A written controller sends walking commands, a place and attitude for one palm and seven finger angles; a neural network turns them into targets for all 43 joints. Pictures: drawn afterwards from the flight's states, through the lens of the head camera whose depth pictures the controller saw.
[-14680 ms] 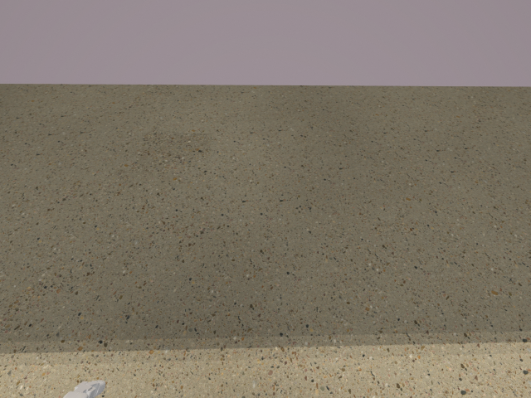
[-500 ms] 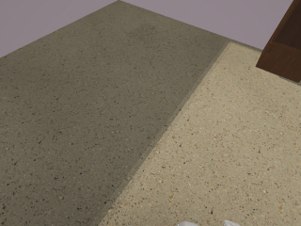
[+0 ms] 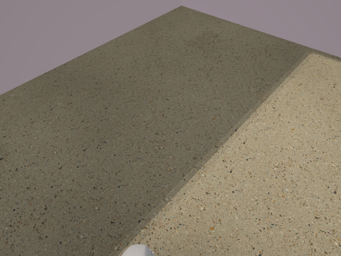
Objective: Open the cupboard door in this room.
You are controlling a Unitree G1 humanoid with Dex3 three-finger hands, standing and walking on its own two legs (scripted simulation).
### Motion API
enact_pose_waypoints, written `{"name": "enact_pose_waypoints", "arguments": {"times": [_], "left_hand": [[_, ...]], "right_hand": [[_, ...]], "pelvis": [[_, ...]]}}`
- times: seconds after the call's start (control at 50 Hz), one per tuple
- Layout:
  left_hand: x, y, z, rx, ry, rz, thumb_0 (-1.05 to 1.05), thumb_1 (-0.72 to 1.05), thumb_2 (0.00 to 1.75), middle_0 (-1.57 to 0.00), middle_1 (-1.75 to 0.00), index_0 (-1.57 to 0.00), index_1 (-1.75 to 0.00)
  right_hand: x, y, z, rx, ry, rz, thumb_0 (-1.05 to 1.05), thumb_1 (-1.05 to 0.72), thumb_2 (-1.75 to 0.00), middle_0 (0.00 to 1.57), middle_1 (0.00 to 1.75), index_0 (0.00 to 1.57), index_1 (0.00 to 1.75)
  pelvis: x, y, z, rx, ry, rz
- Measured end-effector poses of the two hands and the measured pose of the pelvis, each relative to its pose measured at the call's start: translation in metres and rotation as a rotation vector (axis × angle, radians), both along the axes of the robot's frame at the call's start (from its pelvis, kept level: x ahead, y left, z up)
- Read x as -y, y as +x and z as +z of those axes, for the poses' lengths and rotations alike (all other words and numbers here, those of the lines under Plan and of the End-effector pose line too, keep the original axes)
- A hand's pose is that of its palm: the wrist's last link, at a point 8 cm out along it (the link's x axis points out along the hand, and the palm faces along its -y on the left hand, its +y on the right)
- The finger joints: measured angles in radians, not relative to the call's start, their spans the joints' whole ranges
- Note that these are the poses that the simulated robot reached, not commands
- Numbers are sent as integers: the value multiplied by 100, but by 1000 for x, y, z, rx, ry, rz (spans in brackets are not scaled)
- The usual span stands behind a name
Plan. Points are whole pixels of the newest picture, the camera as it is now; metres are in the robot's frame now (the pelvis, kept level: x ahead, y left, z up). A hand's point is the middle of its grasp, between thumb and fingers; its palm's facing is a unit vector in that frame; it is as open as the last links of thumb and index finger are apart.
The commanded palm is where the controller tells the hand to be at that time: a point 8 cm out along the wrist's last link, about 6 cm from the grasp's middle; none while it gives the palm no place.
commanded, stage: turn or walk to find it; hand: left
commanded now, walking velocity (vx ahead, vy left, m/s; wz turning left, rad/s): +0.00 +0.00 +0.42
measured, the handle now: out of the picture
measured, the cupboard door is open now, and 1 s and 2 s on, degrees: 0 0 0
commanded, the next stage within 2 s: none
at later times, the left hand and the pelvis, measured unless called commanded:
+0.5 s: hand out of the picture +0.01 +0.26 -0.17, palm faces +0.23 -0.94 -0.25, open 7.4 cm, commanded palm none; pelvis -0.02 +0.03 +0.00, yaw +12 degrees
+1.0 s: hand out of the picture -0.08 +0.21 -0.18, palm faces +0.45 -0.87 -0.23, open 7.4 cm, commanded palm none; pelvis -0.03 +0.01 -0.01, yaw +26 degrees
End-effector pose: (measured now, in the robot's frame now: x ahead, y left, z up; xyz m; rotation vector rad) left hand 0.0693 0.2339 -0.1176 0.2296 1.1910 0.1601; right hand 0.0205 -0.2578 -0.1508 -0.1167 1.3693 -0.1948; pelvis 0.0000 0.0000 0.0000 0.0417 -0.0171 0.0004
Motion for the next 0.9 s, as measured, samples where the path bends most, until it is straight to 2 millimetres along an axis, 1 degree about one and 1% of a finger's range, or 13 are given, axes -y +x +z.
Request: {"name": "enact_pose_waypoints", "arguments": {"times": [0.1, 0.16, 0.22, 0.26, 0.32, 0.4, 0.5, 0.58, 0.64, 0.72, 0.78, 0.84, 0.9], "left_hand": [[-15, -37, -12, -56, -16, 76, 0, 91, 90, -20, -30, -20, -30], [-31, -60, -23, -92, -26, 127, 0, 91, 90, -20, -30, -20, -30], [-51, -82, -39, -123, -38, 181, 0, 90, 90, -20, -30, -20, -30], [-62, -92, -43, -152, -35, 201, 0, 91, 90, -20, -30, -20, -29], [-70, -97, -37, -162, -34, 229, 1, 91, 90, -20, -30, -20, -29], [-74, -91, -25, -114, -30, 246, 1, 91, 90, -20, -30, -19, -29], [-66, -74, -16, -46, -15, 253, 1, 91, 90, -20, -30, -19, -29], [-51, -60, -10, 16, 4, 255, 0, 91, 90, -20, -30, -19, -29], [-36, -60, -7, 52, 25, 263, 0, 91, 90, -20, -30, -19, -29], [-19, -76, -1, 48, 19, 311, 0, 91, 90, -20, -30, -20, -29], [-11, -92, -1, 16, 9, 346, 0, 90, 90, -20, -30, -20, -29], [-6, -109, -5, -13, -8, 381, 0, 90, 90, -20, -30, -20, -29], [-5, -129, -11, -42, -27, 420, 0, 90, 90, -20, -30, -20, -30]], "right_hand": [[-11, 20, 5, 0, -19, 75, 0, -91, -90, 20, 29, 20, 30], [-25, 42, 9, 41, -37, 130, 0, -91, -90, 20, 29, 20, 30], [-42, 64, 9, 107, -60, 185, 0, -91, -90, 20, 29, 20, 30], [-53, 74, 14, 141, -63, 212, 0, -91, -90, 20, 29, 20, 30], [-66, 82, 23, 165, -64, 241, 0, -91, -90, 20, 29, 20, 30], [-75, 88, 26, 168, -47, 271, 0, -90, -90, 20, 30, 20, 30], [-71, 89, 21, 159, -20, 287, 0, -90, -90, 20, 30, 20, 30], [-56, 87, 7, 134, 3, 293, 0, -90, -90, 20, 30, 20, 30], [-42, 87, -6, 115, 17, 299, 0, -90, -90, 20, 30, 20, 30], [-31, 89, -5, 72, 13, 331, 0, -91, -90, 20, 30, 20, 30], [-27, 90, -2, 53, 8, 356, 0, -91, -90, 20, 29, 20, 30], [-28, 93, 2, 32, -2, 388, 0, -91, -90, 20, 29, 20, 30], [-37, 99, 4, 23, -14, 430, 0, -91, -90, 20, 29, 20, 30]], "pelvis": [[-8, -4, -2, -7, -10, 47], [-18, -8, -6, -11, -23, 78], [-31, -11, -16, -16, -41, 109], [-35, -13, -16, -12, -33, 114], [-39, -15, -9, -12, -44, 136], [-40, -16, -2, -17, -50, 165], [-32, -16, -1, -21, -46, 207], [-17, -16, -6, -24, -34, 243], [-6, -15, -11, -17, -32, 275], [1, -16, -6, -9, -19, 318], [4, -16, -3, -7, -14, 349], [4, -17, -2, -10, -10, 378], [0, -19, -2, -12, -13, 404]]}}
